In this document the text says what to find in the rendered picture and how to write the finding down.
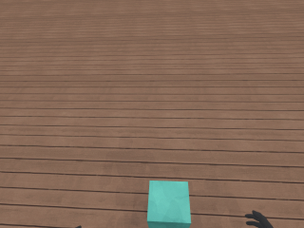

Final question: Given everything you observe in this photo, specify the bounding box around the carton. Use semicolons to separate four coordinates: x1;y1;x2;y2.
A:
147;180;191;228

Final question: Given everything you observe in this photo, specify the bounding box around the robot right hand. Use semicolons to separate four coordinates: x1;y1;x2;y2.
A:
245;210;274;228

